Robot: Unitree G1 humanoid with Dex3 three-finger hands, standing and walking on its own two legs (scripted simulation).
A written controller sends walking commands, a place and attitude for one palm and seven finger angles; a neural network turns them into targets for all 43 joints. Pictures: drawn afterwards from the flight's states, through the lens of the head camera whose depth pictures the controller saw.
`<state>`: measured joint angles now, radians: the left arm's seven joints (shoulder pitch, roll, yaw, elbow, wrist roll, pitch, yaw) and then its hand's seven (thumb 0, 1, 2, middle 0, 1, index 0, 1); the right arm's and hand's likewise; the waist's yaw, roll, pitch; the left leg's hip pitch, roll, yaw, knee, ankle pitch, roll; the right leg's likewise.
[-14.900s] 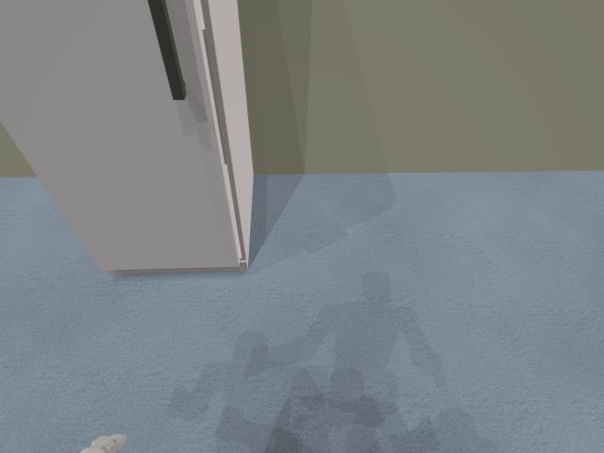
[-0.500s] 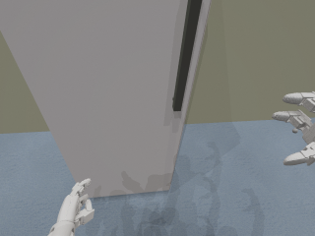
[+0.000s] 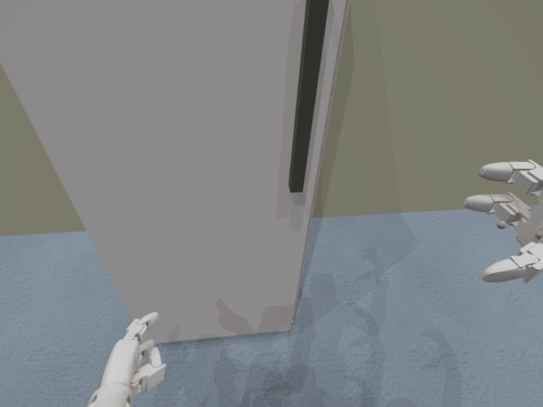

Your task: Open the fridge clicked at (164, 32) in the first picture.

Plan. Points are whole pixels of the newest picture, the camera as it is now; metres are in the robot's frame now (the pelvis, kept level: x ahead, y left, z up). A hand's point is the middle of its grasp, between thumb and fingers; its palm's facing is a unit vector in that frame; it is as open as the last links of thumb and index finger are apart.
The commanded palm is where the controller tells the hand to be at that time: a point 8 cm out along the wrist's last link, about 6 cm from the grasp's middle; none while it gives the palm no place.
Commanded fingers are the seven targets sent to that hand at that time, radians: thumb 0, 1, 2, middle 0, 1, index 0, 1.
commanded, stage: move the hooked fingers beside the handle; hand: right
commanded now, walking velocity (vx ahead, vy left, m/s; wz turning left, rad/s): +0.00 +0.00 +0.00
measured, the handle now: (304, 88) +0.54 -0.05 +0.25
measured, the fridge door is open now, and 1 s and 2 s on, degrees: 0 0 0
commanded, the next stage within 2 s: none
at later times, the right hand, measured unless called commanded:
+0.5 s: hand (441, 194) +0.33 -0.22 +0.20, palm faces -0.04 +1.00 -0.05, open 13.9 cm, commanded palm +0.31 -0.28 +0.20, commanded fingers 0.00 0.50 -0.30 0.30 1.20 0.30 1.20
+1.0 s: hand (400, 172) +0.39 -0.19 +0.19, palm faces -0.04 +1.00 -0.02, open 13.9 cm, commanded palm +0.37 -0.24 +0.20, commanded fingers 0.00 0.50 -0.30 0.30 1.20 0.30 1.20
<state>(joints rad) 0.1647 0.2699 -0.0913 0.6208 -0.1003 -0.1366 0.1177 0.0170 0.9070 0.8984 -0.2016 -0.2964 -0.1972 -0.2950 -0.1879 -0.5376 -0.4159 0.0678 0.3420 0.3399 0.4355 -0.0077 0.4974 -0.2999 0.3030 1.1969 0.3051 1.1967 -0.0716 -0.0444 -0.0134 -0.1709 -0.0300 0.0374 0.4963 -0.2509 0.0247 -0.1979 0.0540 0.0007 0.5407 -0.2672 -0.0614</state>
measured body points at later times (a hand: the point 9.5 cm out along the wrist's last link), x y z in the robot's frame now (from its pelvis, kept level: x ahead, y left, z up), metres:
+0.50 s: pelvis +0.00 +0.01 +0.00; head -0.02 +0.03 +0.45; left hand +0.21 +0.24 -0.07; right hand +0.33 -0.28 +0.20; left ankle +0.02 +0.11 -0.73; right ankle +0.02 -0.07 -0.73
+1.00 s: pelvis +0.01 +0.03 +0.00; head +0.00 +0.04 +0.45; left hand +0.19 +0.28 -0.08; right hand +0.39 -0.24 +0.20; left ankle +0.02 +0.11 -0.73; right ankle +0.02 -0.07 -0.73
